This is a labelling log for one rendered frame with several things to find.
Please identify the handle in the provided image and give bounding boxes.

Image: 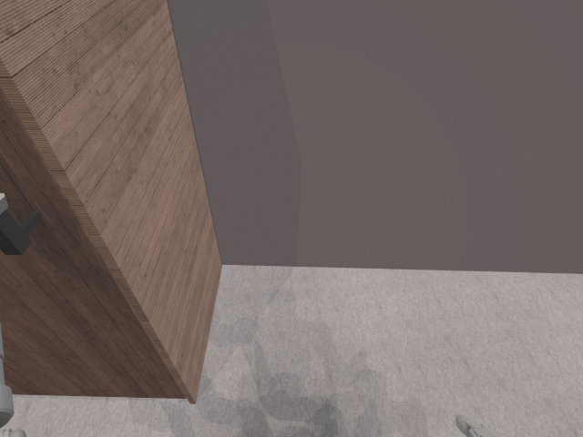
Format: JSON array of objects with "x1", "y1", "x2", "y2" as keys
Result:
[{"x1": 0, "y1": 210, "x2": 42, "y2": 255}]

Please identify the wardrobe door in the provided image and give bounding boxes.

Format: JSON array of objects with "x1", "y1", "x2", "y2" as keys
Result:
[{"x1": 0, "y1": 87, "x2": 186, "y2": 399}]

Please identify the robot right hand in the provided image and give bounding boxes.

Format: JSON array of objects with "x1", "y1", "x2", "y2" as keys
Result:
[{"x1": 455, "y1": 415, "x2": 494, "y2": 437}]

